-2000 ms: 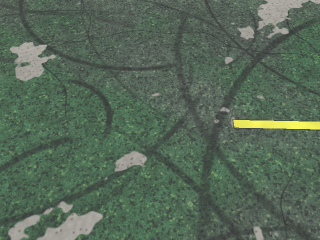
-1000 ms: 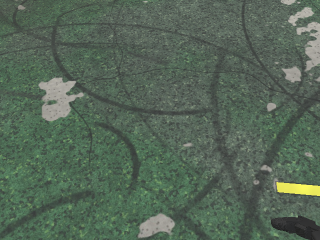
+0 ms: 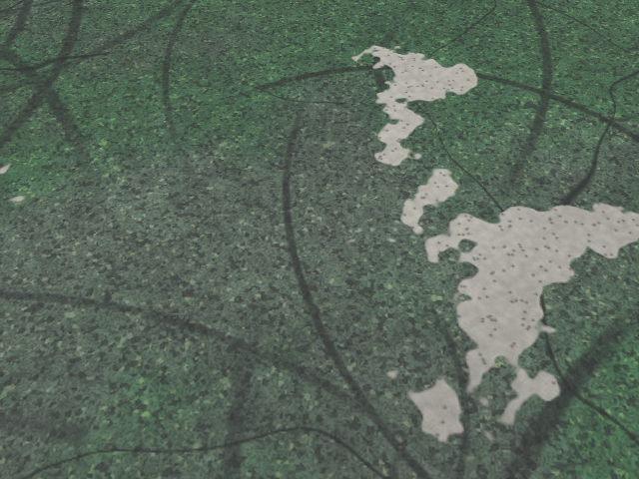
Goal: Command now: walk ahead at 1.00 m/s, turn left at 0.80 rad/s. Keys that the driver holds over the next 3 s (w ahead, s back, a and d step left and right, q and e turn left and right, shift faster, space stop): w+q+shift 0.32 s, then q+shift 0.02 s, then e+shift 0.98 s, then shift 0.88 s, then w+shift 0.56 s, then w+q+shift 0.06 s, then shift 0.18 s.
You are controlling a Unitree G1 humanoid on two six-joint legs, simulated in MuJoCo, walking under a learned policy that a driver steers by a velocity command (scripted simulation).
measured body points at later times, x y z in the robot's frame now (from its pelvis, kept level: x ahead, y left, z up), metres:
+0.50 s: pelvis +0.46 -0.02 +0.03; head +0.50 +0.00 +0.47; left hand +0.52 +0.29 -0.07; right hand +0.62 -0.28 -0.09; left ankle +0.25 +0.02 -0.57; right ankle +0.58 -0.11 -0.70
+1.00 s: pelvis +0.64 +0.05 +0.04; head +0.68 +0.06 +0.49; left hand +0.75 +0.36 -0.06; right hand +0.84 -0.20 -0.05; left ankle +0.69 +0.18 -0.70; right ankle +0.65 -0.08 -0.62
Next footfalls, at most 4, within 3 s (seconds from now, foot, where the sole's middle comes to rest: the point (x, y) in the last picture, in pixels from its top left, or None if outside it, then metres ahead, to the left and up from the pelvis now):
0.40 right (378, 407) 0.62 -0.09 -0.74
0.78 left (252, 361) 0.73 0.18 -0.74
1.16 right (378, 368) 0.71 -0.10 -0.74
1.60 left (283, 337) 0.79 0.12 -0.74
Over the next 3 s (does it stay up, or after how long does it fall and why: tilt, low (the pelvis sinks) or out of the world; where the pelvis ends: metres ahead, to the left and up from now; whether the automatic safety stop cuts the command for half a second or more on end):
stays up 1.04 -0.14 0.02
